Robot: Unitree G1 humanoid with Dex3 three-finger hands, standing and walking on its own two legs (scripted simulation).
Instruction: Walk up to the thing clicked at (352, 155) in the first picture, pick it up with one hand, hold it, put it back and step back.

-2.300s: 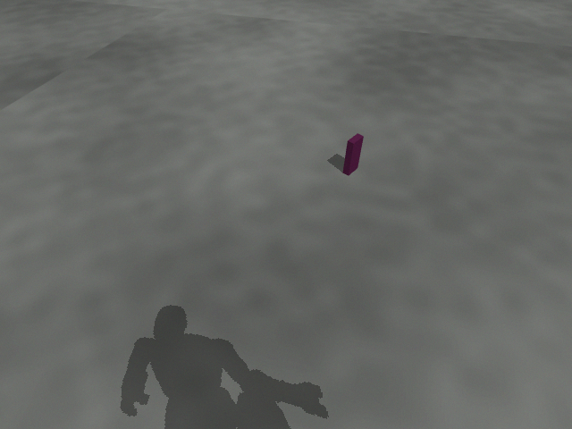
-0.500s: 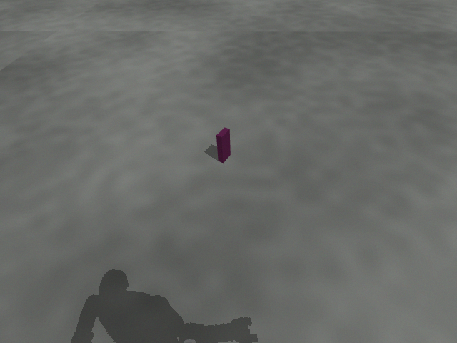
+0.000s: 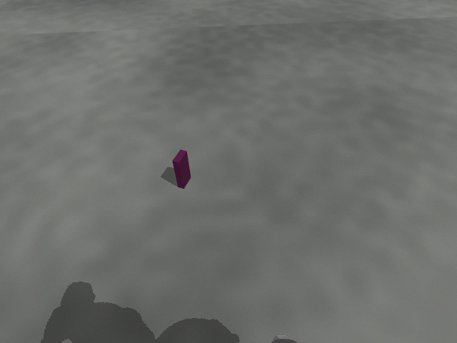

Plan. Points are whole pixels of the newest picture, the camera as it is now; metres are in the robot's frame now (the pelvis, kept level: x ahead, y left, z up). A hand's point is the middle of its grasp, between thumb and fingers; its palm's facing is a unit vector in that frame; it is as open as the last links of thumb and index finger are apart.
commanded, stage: walk up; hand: left
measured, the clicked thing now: (182, 169) +1.15 +0.25 -0.66
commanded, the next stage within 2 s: none
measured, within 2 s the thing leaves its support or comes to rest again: neither
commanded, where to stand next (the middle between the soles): +0.75 +0.04 m, yaw +0 degrees
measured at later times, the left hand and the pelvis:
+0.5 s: hand (97, 315) +0.24 +0.27 -0.13, palm faces +0.00 -0.92 -0.39, open 7.3 cm; pelvis +0.22 -0.01 +0.00, yaw +0 degrees
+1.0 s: hand (119, 210) +0.50 +0.29 -0.13, palm faces -0.09 -0.93 -0.36, open 7.3 cm; pelvis +0.42 +0.02 +0.00, yaw -1 degrees
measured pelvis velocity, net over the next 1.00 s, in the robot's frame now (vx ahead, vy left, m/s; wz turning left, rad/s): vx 0.42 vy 0.02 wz -0.02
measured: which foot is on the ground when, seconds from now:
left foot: down 0.00-0.12, up 0.14-0.54, down 0.56-1.00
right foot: up 0.00-0.06, down 0.08-0.60, up 0.62-1.00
